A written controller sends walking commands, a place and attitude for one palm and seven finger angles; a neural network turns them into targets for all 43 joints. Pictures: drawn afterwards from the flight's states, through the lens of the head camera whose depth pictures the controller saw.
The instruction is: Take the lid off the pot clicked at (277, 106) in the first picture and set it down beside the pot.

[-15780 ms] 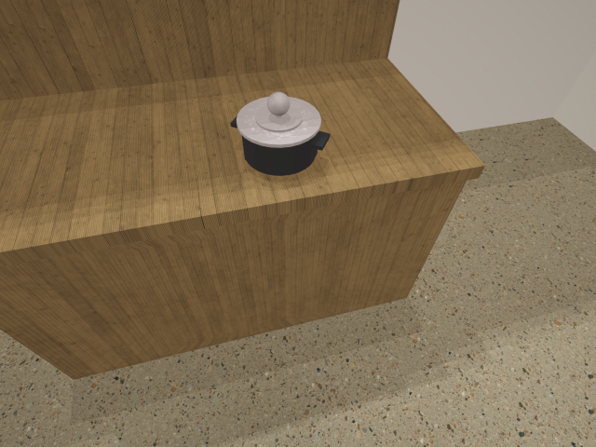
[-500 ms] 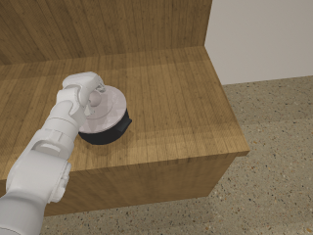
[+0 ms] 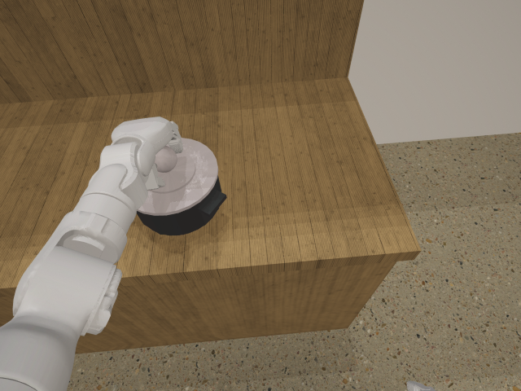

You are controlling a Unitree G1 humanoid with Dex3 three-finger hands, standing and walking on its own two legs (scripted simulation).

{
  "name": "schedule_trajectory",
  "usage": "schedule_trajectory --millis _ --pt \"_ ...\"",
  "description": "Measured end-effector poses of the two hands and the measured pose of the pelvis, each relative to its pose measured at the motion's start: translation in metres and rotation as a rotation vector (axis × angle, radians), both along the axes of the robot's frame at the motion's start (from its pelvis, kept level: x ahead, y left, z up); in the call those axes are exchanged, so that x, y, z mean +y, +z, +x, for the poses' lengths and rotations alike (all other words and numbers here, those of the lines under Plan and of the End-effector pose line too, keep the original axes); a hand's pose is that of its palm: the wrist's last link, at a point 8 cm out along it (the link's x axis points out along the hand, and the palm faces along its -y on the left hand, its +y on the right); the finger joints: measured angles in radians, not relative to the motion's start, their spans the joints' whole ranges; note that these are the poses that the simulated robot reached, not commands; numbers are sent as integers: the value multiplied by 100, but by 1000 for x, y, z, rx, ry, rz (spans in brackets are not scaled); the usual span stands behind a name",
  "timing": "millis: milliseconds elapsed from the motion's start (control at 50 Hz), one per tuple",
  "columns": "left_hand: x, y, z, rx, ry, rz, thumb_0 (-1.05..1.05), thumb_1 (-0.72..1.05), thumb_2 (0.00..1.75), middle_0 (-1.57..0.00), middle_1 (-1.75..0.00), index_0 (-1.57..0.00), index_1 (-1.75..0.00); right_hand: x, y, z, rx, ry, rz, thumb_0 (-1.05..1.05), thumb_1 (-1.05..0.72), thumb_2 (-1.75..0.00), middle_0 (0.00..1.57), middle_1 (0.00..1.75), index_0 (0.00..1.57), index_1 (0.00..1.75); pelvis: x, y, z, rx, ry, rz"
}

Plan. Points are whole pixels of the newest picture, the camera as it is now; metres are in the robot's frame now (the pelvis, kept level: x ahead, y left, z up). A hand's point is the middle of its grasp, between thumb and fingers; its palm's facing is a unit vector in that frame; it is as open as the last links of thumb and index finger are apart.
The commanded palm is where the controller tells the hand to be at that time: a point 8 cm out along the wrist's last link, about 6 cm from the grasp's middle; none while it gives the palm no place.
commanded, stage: close the fingers and squeeze the knob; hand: left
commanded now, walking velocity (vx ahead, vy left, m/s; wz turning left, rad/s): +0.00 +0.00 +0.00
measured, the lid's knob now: (163, 158) +0.50 +0.16 +0.06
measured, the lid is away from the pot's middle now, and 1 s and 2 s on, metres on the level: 0.00 0.00 0.02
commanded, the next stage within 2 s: lift the lid straight up in 1.18 s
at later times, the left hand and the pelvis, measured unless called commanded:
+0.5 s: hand (157, 164) +0.47 +0.16 +0.08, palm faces -0.34 -0.06 -0.94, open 7.9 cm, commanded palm +0.46 +0.16 +0.14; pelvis +0.00 +0.00 +0.00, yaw +0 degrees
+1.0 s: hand (157, 162) +0.47 +0.16 +0.08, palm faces -0.36 -0.06 -0.93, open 7.9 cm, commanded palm +0.47 +0.17 +0.14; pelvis +0.00 +0.00 +0.00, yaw +0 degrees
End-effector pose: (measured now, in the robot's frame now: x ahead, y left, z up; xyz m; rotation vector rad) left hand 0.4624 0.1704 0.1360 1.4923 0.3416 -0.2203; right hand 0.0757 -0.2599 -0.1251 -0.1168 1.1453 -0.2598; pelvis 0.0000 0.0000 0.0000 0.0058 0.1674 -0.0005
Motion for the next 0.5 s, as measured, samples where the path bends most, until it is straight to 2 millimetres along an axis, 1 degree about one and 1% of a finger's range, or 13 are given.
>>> schedule_trajectory --millis 120,260,380,500 --pt "-4 3 2 -11 -24 4 0 -2 105 -57 -80 -57 -79 -2 -2 -15 32 -18 -4 0 -91 -90 20 30 20 30 0 0 1 3 -3 0" --pt "-6 1 2 -9 -12 -3 0 7 101 -58 -89 -59 -89 -4 -4 -27 63 -34 -3 0 -91 -90 20 30 20 30 0 1 1 0 -7 0" --pt "-6 2 1 -18 -14 9 0 14 97 -60 -93 -61 -94 -5 -3 -27 58 -37 -2 0 -91 -90 20 30 20 30 -1 1 2 -1 -6 0" --pt "-7 2 1 -14 -8 6 0 18 92 -60 -95 -61 -96 -7 -2 -18 38 -27 -4 0 -91 -90 20 30 20 30 -2 1 2 -3 -4 0"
